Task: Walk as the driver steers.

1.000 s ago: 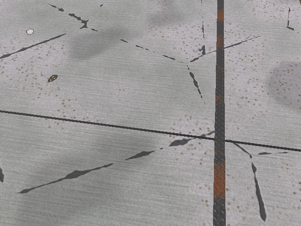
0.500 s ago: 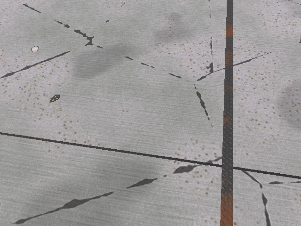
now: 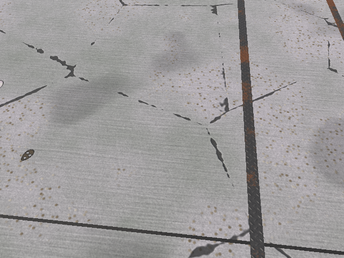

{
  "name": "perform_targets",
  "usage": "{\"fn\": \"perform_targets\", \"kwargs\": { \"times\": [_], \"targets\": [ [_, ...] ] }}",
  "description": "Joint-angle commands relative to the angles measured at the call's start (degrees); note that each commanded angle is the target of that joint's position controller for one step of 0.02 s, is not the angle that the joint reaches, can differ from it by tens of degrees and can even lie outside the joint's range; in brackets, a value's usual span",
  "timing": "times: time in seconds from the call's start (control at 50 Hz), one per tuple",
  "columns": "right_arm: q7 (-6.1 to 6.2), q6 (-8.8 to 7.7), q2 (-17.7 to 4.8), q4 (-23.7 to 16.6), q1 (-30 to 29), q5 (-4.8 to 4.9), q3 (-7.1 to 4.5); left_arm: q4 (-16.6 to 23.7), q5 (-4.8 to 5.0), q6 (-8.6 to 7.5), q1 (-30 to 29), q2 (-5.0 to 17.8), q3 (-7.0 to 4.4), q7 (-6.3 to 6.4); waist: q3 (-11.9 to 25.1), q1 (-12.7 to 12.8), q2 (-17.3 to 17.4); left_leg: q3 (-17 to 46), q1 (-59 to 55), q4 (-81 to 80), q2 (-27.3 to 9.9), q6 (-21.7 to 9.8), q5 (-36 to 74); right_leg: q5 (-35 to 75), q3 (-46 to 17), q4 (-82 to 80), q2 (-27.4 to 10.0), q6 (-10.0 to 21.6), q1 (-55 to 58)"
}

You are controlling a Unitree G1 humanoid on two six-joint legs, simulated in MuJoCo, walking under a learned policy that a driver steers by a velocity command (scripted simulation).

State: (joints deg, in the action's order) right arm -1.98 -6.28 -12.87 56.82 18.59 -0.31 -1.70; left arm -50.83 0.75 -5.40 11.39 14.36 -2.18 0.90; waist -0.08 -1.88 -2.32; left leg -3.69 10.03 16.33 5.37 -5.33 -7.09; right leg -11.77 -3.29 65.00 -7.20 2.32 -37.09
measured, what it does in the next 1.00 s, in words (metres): walks ahead: right foot, then left foot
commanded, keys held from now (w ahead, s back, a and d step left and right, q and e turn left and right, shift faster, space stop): w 0.66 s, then no key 0.34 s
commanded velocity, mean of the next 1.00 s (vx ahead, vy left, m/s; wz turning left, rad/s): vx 0.42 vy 0.00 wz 0.00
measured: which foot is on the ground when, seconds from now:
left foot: down 0.00-0.32, up 0.34-0.82, down 0.84-1.00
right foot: up 0.00-0.28, down 0.30-0.86, up 0.88-1.00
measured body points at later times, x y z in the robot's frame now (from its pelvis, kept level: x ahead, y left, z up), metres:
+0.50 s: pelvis +0.27 -0.08 +0.00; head +0.29 -0.10 +0.45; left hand +0.33 +0.18 -0.12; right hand +0.36 -0.35 -0.14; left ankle +0.27 +0.08 -0.66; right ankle +0.29 -0.16 -0.74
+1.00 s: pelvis +0.49 -0.03 -0.01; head +0.53 -0.01 +0.44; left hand +0.53 +0.24 -0.16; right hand +0.62 -0.27 -0.13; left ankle +0.59 +0.06 -0.74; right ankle +0.43 -0.18 -0.68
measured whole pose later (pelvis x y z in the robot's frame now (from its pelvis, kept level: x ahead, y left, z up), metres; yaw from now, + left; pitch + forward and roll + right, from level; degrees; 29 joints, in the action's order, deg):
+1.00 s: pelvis +0.49 -0.03 -0.01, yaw +0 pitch +2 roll +0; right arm -1.3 -4.0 -12.4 52.7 6.1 -1.1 -1.7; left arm -55.8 0.4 -1.9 14.7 14.3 -2.6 1.6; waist -2.5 0.6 -1.9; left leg -3.0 23.4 25.7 1.5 -3.7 -4.2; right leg -28.4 -2.1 60.7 -2.2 -2.0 -24.2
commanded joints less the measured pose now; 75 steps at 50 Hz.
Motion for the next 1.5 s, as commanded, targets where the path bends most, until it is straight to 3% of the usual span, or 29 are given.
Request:
{"fn": "perform_targets", "kwargs": {
  "times": [0.02, 0.12, 0.22, 0.26, 0.3, 0.32, 0.34, 0.36, 0.38, 0.4, 0.44, 0.52, 0.66, 0.74, 0.82, 0.84, 0.86, 0.88, 0.9, 0.94, 0.96, 1.02, 1.1, 1.18, 1.2, 1.22, 1.26, 1.34, 1.5],
  "targets": [
    [1.15, -0.93, -7.6, -3.2, -2.2, 0.09, -1.23, 2.4, -0.68, 0.32, 1.9, 2.4, -0.68, 0.38, -3.0, 2.7, 4.4, 12.5, 5.3, -11.7, -16.3, -9.8, 3.6, 8.6, -0.2, -8.2, -2.5, -1.6, -1.9],
    [2.0, -0.06, -9.5, -1.9, 3.4, 1.15, -1.56, 5.2, -0.01, -0.32, -8.9, 1.6, -0.27, -0.53, -3.2, -1.3, 4.8, 9.3, -0.8, -10.4, -15.6, -7.0, 4.1, 17.5, 2.4, -26.5, 0.6, -2.2, 0.2],
    [2.16, 1.21, -10.0, -0.2, 6.5, 1.48, -1.94, 7.9, 0.59, -1.06, -14.5, 2.8, -0.2, -2.34, -4.6, -2.5, 5.7, 10.7, -9.7, -5.5, -19.4, -6.1, 3.7, 10.8, 2.6, -34.1, 2.1, -0.3, 0.4],
    [2.27, 1.82, -10.8, -0.3, 5.2, 1.53, -2.28, 7.5, 0.54, -1.56, -11.0, 4.3, -0.86, -2.74, -2.9, 0.2, 6.7, 10.8, -11.0, -1.1, -20.0, -5.0, 10.4, 6.8, 3.9, -36.4, 3.7, 1.4, 6.6],
    [2.24, 2.23, -8.7, -1.4, 3.3, 0.72, -1.4, 2.8, 0.3, -1.85, 5.7, 9.4, -3.49, -2.25, 7.3, 7.9, 4.9, 5.9, -5.0, 18.9, -14.4, -2.0, 23.2, 7.2, 3.6, -36.9, 4.3, 4.9, 29.5],
    [1.96, 1.42, -3.7, -3.1, 7.2, 0.07, 0.31, 1.1, -0.89, -1.68, 15.4, 15.9, -5.07, -1.94, 17.2, 8.7, -6.2, 1.3, 15.2, 42.1, -7.3, 1.9, 6.4, 5.2, -17.1, -37.6, -10.4, 12.3, 52.7],
    [1.62, -0.1, -1.4, -2.4, 9.5, 1.0, 1.14, 0.2, -0.65, -1.32, 17.6, 14.4, -4.65, -2.27, 22.2, 8.0, -15.0, 6.4, 29.4, 55.2, -1.6, 3.0, -23.9, -2.1, -38.3, -46.8, -16.8, 17.4, 61.0],
    [1.4, -1.16, -8.1, -3.1, 5.3, 2.33, -0.5, 0.9, -0.36, -1.48, 13.8, 9.9, -3.2, -2.36, 15.5, 7.8, -9.4, 10.8, 34.9, 60.7, -5.5, 1.6, -22.2, -4.2, -33.8, -48.0, -15.0, 14.5, 55.5],
    [1.4, -1.55, -9.5, -4.6, 0.7, 2.89, -0.89, 2.3, -0.33, -1.39, 8.4, 7.5, -2.4, -2.29, 9.7, 6.4, -5.8, 9.3, 35.3, 60.0, -8.6, 0.8, -16.8, -0.4, -24.8, -48.6, -12.9, 12.3, 47.4],
    [1.73, -1.32, -8.8, -4.9, -1.6, 2.25, -1.01, 3.0, -0.53, -1.33, 3.9, 5.9, -1.79, -2.56, 5.7, 4.5, -1.4, 8.0, 32.8, 56.5, -11.0, 1.1, -12.1, 4.7, -18.4, -50.7, -10.3, 11.3, 39.3],
    [2.08, 0.26, -6.9, -4.7, -0.8, 1.31, -1.43, 2.8, -1.04, -1.49, 1.3, 3.6, -1.14, -3.01, 2.6, 1.5, -2.1, 7.9, 26.8, 50.7, -13.5, 1.7, -7.3, 8.7, -11.3, -54.4, -6.5, 9.8, 30.7],
    [2.38, 1.8, -5.3, -5.8, -3.3, 0.84, -1.64, 0.1, -1.06, -1.78, 5.3, 6.1, -1.86, -2.37, -0.1, 0.7, -0.8, 6.9, 29.6, 43.7, -13.8, 3.4, -1.1, 17.7, -5.6, -57.3, -5.4, 11.1, 28.9],
    [1.52, 1.23, -3.8, -10.0, -17.8, 0.96, -1.23, -2.6, -0.29, -0.76, 11.3, 7.3, -1.95, -0.79, -3.3, 4.7, -0.9, 4.4, 30.0, 21.8, -11.5, 4.1, 13.6, 14.6, -0.4, -59.1, -3.9, 8.8, 32.3],
    [0.35, 0.53, -3.4, -11.6, -21.9, 0.72, -0.89, -4.6, -0.43, 0.64, 13.1, 7.2, -1.82, -0.26, -4.1, 5.3, -1.7, 3.1, 25.8, 15.1, -8.8, 3.0, 12.3, 28.5, 1.7, -52.6, -4.6, 7.4, 36.1],
    [0.2, -0.3, -8.4, -7.7, -8.9, -0.16, -2.96, -4.3, -0.14, 1.55, 9.0, 7.9, -2.05, 0.26, 4.2, -2.1, -2.8, 1.6, 7.9, 8.6, -4.7, -0.7, 14.2, 40.7, 2.1, -36.7, -1.9, 3.3, 38.8],
    [0.6, -0.46, -12.0, -5.9, -2.5, -0.96, -3.87, -3.5, -0.88, 1.38, 10.3, 6.7, -1.52, 0.22, 10.6, -3.4, 1.4, 6.0, -6.0, 11.6, -10.5, -2.8, 36.0, 30.4, 4.1, -25.3, 1.8, 0.8, 32.0],
    [1.1, 0.28, -14.4, -5.2, 1.9, -2.4, -3.91, -4.6, -1.64, 0.82, 18.4, 0.5, 0.38, -0.32, 19.5, -1.2, 13.5, 22.9, -28.2, 15.3, -25.9, -12.9, 55.5, -3.2, 5.4, -3.6, 9.2, -3.0, 12.0],
    [0.78, 0.9, -10.6, -4.7, 3.5, -1.15, -2.7, -6.7, -0.8, 0.37, 21.8, 0.6, 0.56, -0.78, 27.6, -1.3, 15.5, 32.0, -30.5, 12.3, -30.1, -16.8, 57.0, -28.4, -2.9, 6.3, 11.2, -4.0, 8.7],
    [0.47, 1.32, -9.7, -5.4, -0.4, 0.07, -2.45, -6.4, 0.57, 0.62, 18.9, 5.1, -0.75, -0.87, 22.9, -1.0, 11.2, 27.2, -22.9, 10.0, -27.5, -14.7, 45.0, -27.0, -4.9, 9.4, 8.3, -3.8, 6.8],
    [0.77, 1.7, -6.3, -7.3, -11.1, 0.12, -1.24, -4.2, 0.32, 2.29, 9.7, 5.4, -1.31, 0.38, 9.4, 1.5, 4.6, 18.7, -4.7, 3.8, -22.1, -10.2, 26.5, -19.9, -1.0, 3.5, 3.6, -4.5, 5.6],
    [0.92, 1.73, -5.1, -7.5, -13.8, -0.37, -0.83, -4.2, -0.25, 3.46, 9.8, 4.6, -1.53, 1.07, 7.2, 3.5, 5.6, 15.9, 2.9, 1.3, -20.2, -8.6, 21.3, -16.9, -1.0, -1.1, 1.9, -4.6, 10.3],
    [1.26, 2.06, -5.8, -6.4, -15.0, -1.92, -1.09, -4.9, -0.77, 5.19, 11.9, 1.0, -1.03, 2.14, 6.1, 5.3, 9.3, 10.5, 11.9, -2.0, -16.8, -8.2, 16.6, -12.8, 1.5, -12.5, 2.9, -4.8, 19.5],
    [2.3, 2.76, -6.9, -5.2, -13.9, -0.94, -1.28, -4.7, -0.98, 6.18, 8.6, 2.2, -1.26, 2.4, 6.9, 3.9, 9.2, 11.8, 12.0, -4.3, -17.0, -7.6, -3.3, -5.3, 2.0, -23.7, 3.1, -4.1, 23.7],
    [2.88, 4.02, -4.9, -3.5, -12.4, 0.27, -0.5, -5.3, -2.29, 6.2, 7.4, 2.1, -1.31, 1.89, 1.0, 4.6, 6.8, 11.7, 16.1, -4.2, -13.6, -1.5, -24.2, 1.0, 2.7, -37.3, 3.4, -1.5, 28.8],
    [2.9, 4.16, -4.8, -3.1, -11.4, 0.27, -0.5, -5.1, -2.44, 6.01, 7.4, 3.3, -1.31, 1.94, -1.1, 3.7, 4.8, 10.8, 16.0, -1.7, -11.9, 0.5, -23.8, 0.0, 0.2, -40.9, 0.9, -0.1, 27.5],
    [3.13, 4.44, -5.1, -2.8, -8.5, 0.34, -0.96, -5.9, -1.52, 5.87, 6.1, 7.2, -2.29, 2.01, -3.3, 0.4, -2.0, 6.7, 13.5, -0.5, -8.0, 2.0, -20.1, -9.1, 0.0, -41.5, 1.3, 1.2, 21.2],
    [3.67, 4.82, -5.2, -2.5, -9.3, -0.12, -1.02, -6.5, -1.53, 4.77, 4.8, 3.2, -1.58, 1.71, -3.5, 0.8, -4.5, 4.6, 4.6, 4.3, -7.0, 2.6, -12.5, -15.7, -0.4, -45.9, 2.0, 0.0, 13.8],
    [3.74, 5.13, -4.1, -1.0, -8.5, -0.34, -0.97, -7.2, -1.15, 3.23, 4.2, 2.2, -1.46, 1.55, -1.2, 0.9, -2.0, 4.1, 2.6, 6.5, -7.2, 1.7, -5.9, -6.9, 0.5, -44.4, 2.7, -1.6, 17.3],
    [3.51, 5.34, -3.9, 1.1, -8.6, 0.29, -1.01, -9.1, -0.89, 3.49, 6.6, 2.0, -1.17, 1.59, 1.0, 2.1, 1.8, 3.8, 1.1, 8.6, -7.4, 1.8, 3.9, 4.0, 2.0, -41.1, 3.8, -1.2, 22.5]
  ]
}}
Velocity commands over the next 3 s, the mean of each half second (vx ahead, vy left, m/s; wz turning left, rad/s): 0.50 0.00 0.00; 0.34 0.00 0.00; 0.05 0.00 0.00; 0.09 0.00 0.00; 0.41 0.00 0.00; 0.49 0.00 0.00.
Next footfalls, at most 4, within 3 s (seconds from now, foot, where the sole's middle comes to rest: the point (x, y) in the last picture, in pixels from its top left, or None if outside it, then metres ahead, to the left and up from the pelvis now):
0.30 right None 0.33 -0.17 -0.78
0.84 left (157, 230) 0.63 0.06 -0.78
1.20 right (217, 239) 0.59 -0.17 -0.78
2.48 left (156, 158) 0.99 0.07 -0.78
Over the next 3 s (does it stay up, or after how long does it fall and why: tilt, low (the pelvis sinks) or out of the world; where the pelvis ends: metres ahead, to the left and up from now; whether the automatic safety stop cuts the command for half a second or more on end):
stays up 1.10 -0.05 -0.01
